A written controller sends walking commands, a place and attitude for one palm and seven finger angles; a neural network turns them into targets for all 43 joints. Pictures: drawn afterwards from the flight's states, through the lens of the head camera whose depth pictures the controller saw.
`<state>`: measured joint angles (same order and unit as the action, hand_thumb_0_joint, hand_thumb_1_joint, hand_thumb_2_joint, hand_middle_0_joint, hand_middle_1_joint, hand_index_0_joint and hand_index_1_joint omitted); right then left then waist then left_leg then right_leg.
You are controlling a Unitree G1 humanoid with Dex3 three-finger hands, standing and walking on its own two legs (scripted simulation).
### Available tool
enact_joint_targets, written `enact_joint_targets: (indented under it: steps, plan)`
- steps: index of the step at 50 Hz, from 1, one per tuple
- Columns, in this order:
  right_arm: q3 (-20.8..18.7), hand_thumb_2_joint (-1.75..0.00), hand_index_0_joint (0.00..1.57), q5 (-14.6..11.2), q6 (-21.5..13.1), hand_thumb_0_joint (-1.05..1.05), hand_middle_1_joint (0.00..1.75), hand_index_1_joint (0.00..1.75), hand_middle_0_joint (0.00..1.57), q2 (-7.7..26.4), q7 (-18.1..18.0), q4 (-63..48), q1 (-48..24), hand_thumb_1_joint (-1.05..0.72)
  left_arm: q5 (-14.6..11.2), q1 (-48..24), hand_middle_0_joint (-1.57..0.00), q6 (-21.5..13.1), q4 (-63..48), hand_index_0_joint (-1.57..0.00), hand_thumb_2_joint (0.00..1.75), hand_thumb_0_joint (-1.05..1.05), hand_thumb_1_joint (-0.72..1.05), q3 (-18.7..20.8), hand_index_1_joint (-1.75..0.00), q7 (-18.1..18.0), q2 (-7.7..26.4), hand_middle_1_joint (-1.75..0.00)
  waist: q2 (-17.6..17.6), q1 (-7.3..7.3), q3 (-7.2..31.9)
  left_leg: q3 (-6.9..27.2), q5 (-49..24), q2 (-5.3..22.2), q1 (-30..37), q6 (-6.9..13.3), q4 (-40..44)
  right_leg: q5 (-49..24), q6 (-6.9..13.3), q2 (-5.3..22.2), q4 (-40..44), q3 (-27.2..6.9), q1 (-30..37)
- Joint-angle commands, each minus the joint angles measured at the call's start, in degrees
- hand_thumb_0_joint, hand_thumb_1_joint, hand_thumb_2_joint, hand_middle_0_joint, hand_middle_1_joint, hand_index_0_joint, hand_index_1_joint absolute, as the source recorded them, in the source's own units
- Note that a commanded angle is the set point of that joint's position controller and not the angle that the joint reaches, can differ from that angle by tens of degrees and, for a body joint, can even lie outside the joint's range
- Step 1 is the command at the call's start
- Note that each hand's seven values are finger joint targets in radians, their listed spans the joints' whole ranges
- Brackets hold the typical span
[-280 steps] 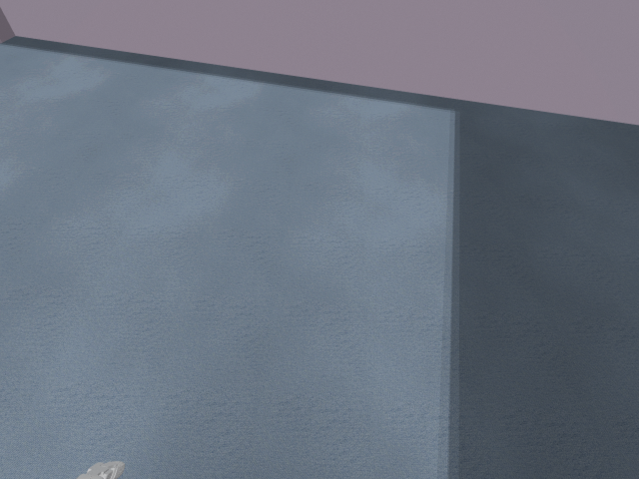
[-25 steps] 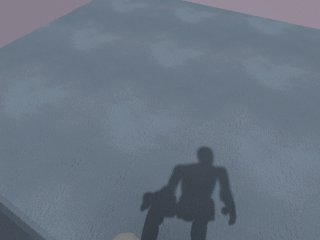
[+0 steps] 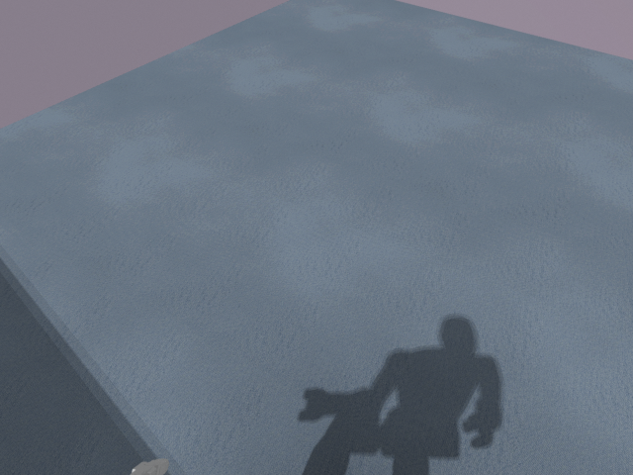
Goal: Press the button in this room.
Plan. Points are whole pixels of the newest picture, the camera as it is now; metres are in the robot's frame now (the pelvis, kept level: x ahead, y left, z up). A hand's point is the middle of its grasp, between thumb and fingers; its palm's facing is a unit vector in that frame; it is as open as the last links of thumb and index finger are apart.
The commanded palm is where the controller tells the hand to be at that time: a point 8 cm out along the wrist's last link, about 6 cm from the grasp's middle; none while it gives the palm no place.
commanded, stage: turn or walk to find it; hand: left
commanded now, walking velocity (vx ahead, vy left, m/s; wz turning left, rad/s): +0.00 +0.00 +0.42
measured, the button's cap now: out of the picture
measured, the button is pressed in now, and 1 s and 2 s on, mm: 0 0 0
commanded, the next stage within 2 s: none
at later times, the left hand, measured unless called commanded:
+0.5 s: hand out of the picture -0.06 +0.22 -0.18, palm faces +0.28 -0.93 -0.23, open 7.4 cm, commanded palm none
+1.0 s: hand out of the picture -0.02 +0.21 -0.14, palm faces +0.42 -0.86 -0.28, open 7.3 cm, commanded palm none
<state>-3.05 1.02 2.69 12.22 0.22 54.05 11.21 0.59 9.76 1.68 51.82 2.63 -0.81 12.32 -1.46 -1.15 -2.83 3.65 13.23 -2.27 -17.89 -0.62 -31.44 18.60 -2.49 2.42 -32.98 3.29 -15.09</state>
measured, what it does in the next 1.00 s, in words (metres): steps on the spot, turning left: left foot, then right foot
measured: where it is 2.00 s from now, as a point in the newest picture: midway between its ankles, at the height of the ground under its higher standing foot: outside the picture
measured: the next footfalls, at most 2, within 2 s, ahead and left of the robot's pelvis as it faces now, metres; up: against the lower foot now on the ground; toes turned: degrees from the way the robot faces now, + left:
left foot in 0.44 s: -0.03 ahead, +0.13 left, +0.00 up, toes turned +18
right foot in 0.88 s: +0.05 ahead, -0.09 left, +0.00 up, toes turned +18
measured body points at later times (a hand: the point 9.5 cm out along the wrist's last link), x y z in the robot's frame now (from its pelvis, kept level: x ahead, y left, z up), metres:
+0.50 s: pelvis -0.03 +0.02 +0.00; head +0.00 +0.05 +0.44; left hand -0.08 +0.27 -0.16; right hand +0.12 -0.21 -0.13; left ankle -0.07 +0.12 -0.73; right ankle -0.01 -0.11 -0.71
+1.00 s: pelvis -0.03 -0.01 +0.01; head +0.01 -0.03 +0.45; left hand -0.04 +0.25 -0.12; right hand +0.12 -0.22 -0.16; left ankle -0.10 +0.10 -0.66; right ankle +0.01 -0.11 -0.73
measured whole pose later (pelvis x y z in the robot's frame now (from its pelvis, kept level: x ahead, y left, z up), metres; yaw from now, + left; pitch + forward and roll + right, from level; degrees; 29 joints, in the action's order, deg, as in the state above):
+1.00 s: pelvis -0.03 -0.01 +0.01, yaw +26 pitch -1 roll +1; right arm -4.6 1.0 4.4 14.1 0.4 55.9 12.1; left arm 1.1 9.7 0.5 51.5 1.4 -1.3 10.0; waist -2.8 -1.6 -4.0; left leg 2.2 25.8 -2.0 -26.0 -1.7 -60.8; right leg 17.8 1.4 3.6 -31.7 7.4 -13.0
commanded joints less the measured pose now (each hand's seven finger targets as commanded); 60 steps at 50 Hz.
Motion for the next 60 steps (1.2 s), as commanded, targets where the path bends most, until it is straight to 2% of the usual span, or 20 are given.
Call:
enact_joint_targets:
  steps: [1, 3, 5, 16, 20, 21, 22, 23, 25, 28, 35, 41, 42, 43, 44, 45, 47, 49, 58, 60]
  plan:
    - [-2.98, -0.90, 0.20, 0.33, -0.27, 0.00, 0.30, 0.30, 0.20, 7.20, 0.05, -6.60, -2.54, -0.90, 0.69, 6.83, -0.20, -1.85, -3.41, -0.20, 0.90, 0.00, 0.90, 3.62, -0.30, -1.30, 13.80, -0.30, 18.20, 4.37, 2.94, 1.52, 18.82, 0.87, -14.84, -0.55, -25.84, -4.46, 11.13, 25.13, 20.49, -22.84, 5.14]
    - [-3.39, -0.90, 0.20, 0.38, 0.59, 0.00, 0.30, 0.30, 0.20, 7.05, 0.64, -4.18, -1.55, -0.90, 0.63, 0.50, -0.20, -1.78, -4.54, -0.20, 0.90, 0.00, 0.90, 2.68, -0.30, -1.16, 10.35, -0.30, 10.39, 0.93, -1.62, 1.50, 11.88, 2.38, -14.29, -0.60, -36.97, -0.44, 9.86, 19.07, 20.22, -14.95, -1.34]
    - [-3.16, -0.90, 0.20, 0.40, 0.75, 0.00, 0.30, 0.30, 0.20, 6.08, 1.14, -2.30, 1.81, -0.90, 0.69, -2.08, -0.20, -2.11, -5.09, -0.20, 0.90, 0.00, 0.90, 1.85, -0.30, -1.12, 7.84, -0.30, 8.78, -0.94, -0.68, -0.47, 6.93, 3.19, -13.16, -1.71, -38.87, -6.33, 8.02, 15.06, 17.88, -7.11, -0.60]
    - [-1.09, -0.90, 0.20, -0.51, -0.34, 0.00, 0.30, 0.30, 0.20, 3.81, 0.64, -2.74, -4.54, -0.90, 1.37, 7.65, -0.20, -1.97, -0.01, -0.20, 0.90, 0.00, 0.90, 3.02, -0.30, -1.04, 11.42, -0.30, 12.04, 4.41, 4.41, -7.30, 14.24, 3.88, -6.34, -2.67, -13.20, -30.10, 10.97, 18.52, 10.20, -2.05, 11.99]
    - [-1.04, -0.90, 0.20, -0.52, -1.07, 0.00, 0.30, 0.30, 0.20, 4.90, 0.34, -1.64, 0.16, -0.90, 0.73, 5.69, -0.20, -1.25, 0.99, -0.20, 0.90, 0.00, 0.90, 3.03, -0.30, -0.77, 11.26, -0.30, 10.21, 1.36, 5.96, -8.86, 2.77, 3.81, 5.52, -1.26, 3.39, -25.55, 6.32, 17.04, 3.44, 2.39, 6.27]
    - [-1.60, -0.90, 0.20, -0.31, -1.68, 0.00, 0.30, 0.30, 0.20, 7.65, 0.40, -1.35, 2.28, -0.90, 0.23, 5.84, -0.20, -0.86, 0.36, -0.20, 0.90, 0.00, 0.90, 2.85, -0.30, -0.62, 9.78, -0.30, 3.68, -0.10, 7.39, -4.44, -4.81, 7.47, 13.10, 0.32, 9.33, -18.38, 3.27, 14.53, -3.33, 4.95, -0.48]
    - [-2.89, -0.90, 0.20, 0.21, -2.06, 0.00, 0.30, 0.30, 0.20, 13.33, 0.18, -1.66, 4.24, -0.90, -0.06, 5.78, -0.20, -0.49, -1.77, -0.20, 0.90, 0.00, 0.90, 2.30, -0.30, -0.22, 6.21, -0.30, -13.49, -0.96, 7.38, 13.46, -21.00, 20.92, 18.77, 6.31, 11.60, 4.70, -1.25, 6.88, -14.45, 8.17, -14.06]
    - [-3.34, -0.90, 0.20, 0.16, -1.67, 0.00, 0.30, 0.30, 0.20, 15.09, -0.29, -0.80, 6.30, -0.90, 0.54, 1.67, -0.20, 0.04, -3.32, -0.20, 0.90, 0.00, 0.90, 1.32, -0.30, -0.45, 5.41, -0.30, -15.48, -2.90, 6.47, 16.86, -25.19, 25.64, 15.02, 11.71, 13.64, 18.17, -1.56, 4.59, -23.37, 3.86, -15.85]
    - [-2.70, -0.90, 0.20, 0.16, -1.84, 0.00, 0.30, 0.30, 0.20, 12.55, -1.30, -0.87, 2.97, -0.90, 0.38, -1.25, -0.20, 0.51, -2.50, -0.20, 0.90, 0.00, 0.90, 1.80, -0.30, -0.33, 6.23, -0.30, -12.03, -1.56, 3.58, 13.40, -20.71, 21.46, 11.07, 11.52, 13.10, 12.32, -1.29, 5.05, -30.19, -1.39, -17.70]
    - [-1.70, -0.90, 0.20, 0.09, -2.37, 0.00, 0.30, 0.30, 0.20, 10.38, -1.40, -2.36, -1.10, -0.90, 0.33, 1.83, -0.20, 0.20, -0.19, -0.20, 0.90, 0.00, 0.90, 1.87, -0.30, 0.29, 5.81, -0.30, -7.08, 0.77, 2.63, 6.64, -24.53, 15.99, 9.78, 9.24, 12.44, 5.68, -1.90, 4.19, -29.69, -1.19, -14.84]
    - [-2.45, -0.90, 0.20, 0.30, -2.02, 0.00, 0.30, 0.30, 0.20, 10.73, -1.18, -1.99, 1.86, -0.90, 0.09, -1.01, -0.20, 0.15, -2.17, -0.20, 0.90, 0.00, 0.90, 1.46, -0.30, -0.10, 5.00, -0.30, -6.46, -0.94, 3.71, 10.31, -25.71, 16.13, 12.30, 10.80, 11.30, 7.72, -2.46, 2.30, -18.92, -1.33, -12.13]
    - [-2.96, -0.90, 0.20, 0.25, -1.57, 0.00, 0.30, 0.30, 0.20, 10.61, -0.81, -3.10, -0.12, -0.90, -0.24, 3.41, -0.20, -1.05, -2.18, -0.20, 0.90, 0.00, 0.90, 1.44, -0.30, -0.45, 5.12, -0.30, -7.09, 1.44, 6.07, 12.15, -26.68, 12.77, 6.89, 8.16, 5.94, -1.62, -1.35, -0.47, 2.29, 0.30, 1.39]
    - [-2.92, -0.90, 0.20, -0.10, -1.63, 0.00, 0.30, 0.30, 0.20, 9.84, -0.66, -3.44, -0.60, -0.90, -0.14, 5.79, -0.20, -1.55, -1.79, -0.20, 0.90, 0.00, 0.90, 1.66, -0.30, -0.62, 6.16, -0.30, -4.59, 2.76, 7.13, 11.05, -21.35, 10.76, 3.70, 5.92, 2.86, -7.84, -1.09, 0.99, 10.17, -0.44, 7.29]
    - [-2.61, -0.90, 0.20, -0.60, -1.77, 0.00, 0.30, 0.30, 0.20, 7.07, -0.29, -3.90, 0.47, -0.90, 0.51, 6.95, -0.20, -2.18, -1.53, -0.20, 0.90, 0.00, 0.90, 2.32, -0.30, -1.02, 9.67, -0.30, 4.40, 2.91, 8.55, 6.30, -8.98, 6.10, -5.18, 2.44, -4.04, -12.63, 1.46, 9.77, 13.58, -8.42, 15.94]
    - [-1.91, -0.90, 0.20, -0.54, -1.76, 0.00, 0.30, 0.30, 0.20, 4.08, -0.01, -5.73, -0.36, -0.90, 1.11, 7.57, -0.20, -2.36, -1.71, -0.20, 0.90, 0.00, 0.90, 3.18, -0.30, -1.30, 13.86, -0.30, 17.42, 3.71, 6.25, -1.68, 15.87, -1.43, -14.16, -0.83, -14.96, -21.02, 8.20, 22.72, 15.00, -19.74, 16.88]
    - [-2.59, -0.90, 0.20, 0.03, -0.71, 0.00, 0.30, 0.30, 0.20, 6.67, -0.36, -5.94, -2.13, -0.90, 0.63, 7.91, -0.20, -2.28, -2.09, -0.20, 0.90, 0.00, 0.90, 3.51, -0.30, -1.49, 13.48, -0.30, 16.71, 4.74, 6.04, 0.77, 21.06, 0.73, -13.49, -0.77, -25.88, -23.31, 12.38, 25.91, 15.78, -20.31, 10.96]
    - [-2.94, -0.90, 0.20, 0.06, 0.15, 0.00, 0.30, 0.30, 0.20, 6.33, 0.10, -3.88, -1.82, -0.90, 0.55, 2.32, -0.20, -2.08, -3.19, -0.20, 0.90, 0.00, 0.90, 2.59, -0.30, -1.43, 10.47, -0.30, 9.98, 1.91, 1.36, 1.24, 15.16, 2.43, -14.48, -1.13, -36.90, -19.81, 11.60, 20.03, 15.15, -13.04, 5.58]
    - [-2.72, -0.90, 0.20, 0.26, 0.39, 0.00, 0.30, 0.30, 0.20, 5.54, 0.68, -2.25, 0.99, -0.90, 0.71, -0.65, -0.20, -2.35, -4.05, -0.20, 0.90, 0.00, 0.90, 1.89, -0.30, -1.27, 8.39, -0.30, 9.55, 0.12, 1.05, -0.83, 10.32, 3.37, -13.53, -2.26, -38.35, -20.44, 9.51, 16.44, 14.11, -5.62, 4.64]
    - [-1.17, -0.90, 0.20, -0.40, -0.30, 0.00, 0.30, 0.30, 0.20, 3.99, 0.86, -3.17, -4.36, -0.90, 1.26, 5.43, -0.20, -1.86, -0.88, -0.20, 0.90, 0.00, 0.90, 2.94, -0.30, -1.02, 11.80, -0.30, 12.79, 3.87, 3.39, -7.48, 13.24, 4.14, -6.44, -2.71, -15.10, -29.87, 10.31, 18.10, 9.63, -0.86, 10.04]
    - [-1.05, -0.90, 0.20, -0.55, -0.67, 0.00, 0.30, 0.30, 0.20, 4.05, 0.70, -2.96, -2.85, -0.90, 1.22, 5.08, -0.20, -1.64, -0.31, -0.20, 0.90, 0.00, 0.90, 3.08, -0.30, -0.89, 12.06, -0.30, 12.65, 2.99, 4.53, -8.78, 11.02, 3.51, -2.85, -2.27, -8.30, -30.83, 9.22, 18.01, 6.98, 0.32, 10.17]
